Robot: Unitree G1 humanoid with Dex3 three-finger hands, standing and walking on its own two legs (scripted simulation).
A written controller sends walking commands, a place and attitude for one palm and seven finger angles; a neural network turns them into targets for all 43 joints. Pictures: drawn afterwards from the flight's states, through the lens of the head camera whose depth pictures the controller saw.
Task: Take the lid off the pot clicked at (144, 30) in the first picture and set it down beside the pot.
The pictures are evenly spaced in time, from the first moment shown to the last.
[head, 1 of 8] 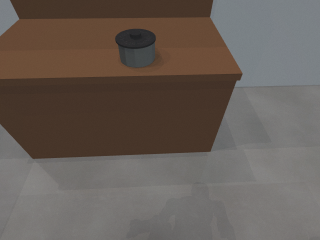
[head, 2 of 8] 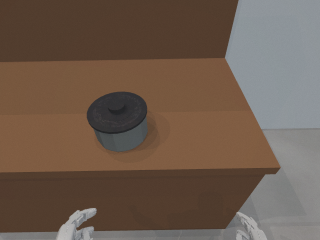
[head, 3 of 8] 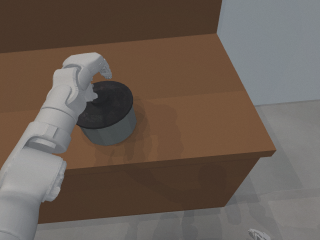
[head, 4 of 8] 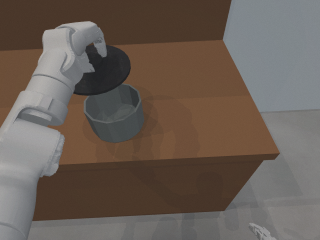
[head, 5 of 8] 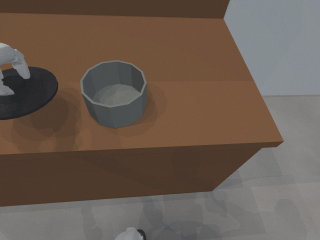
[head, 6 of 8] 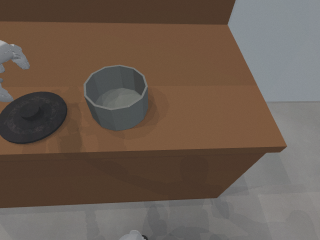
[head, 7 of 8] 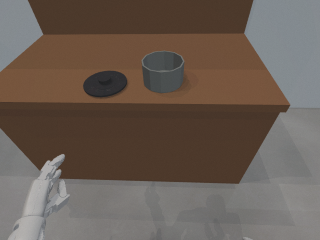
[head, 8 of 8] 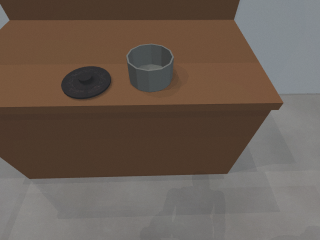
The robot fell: no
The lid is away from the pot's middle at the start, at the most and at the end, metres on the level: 0.00 0.26 0.26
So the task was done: yes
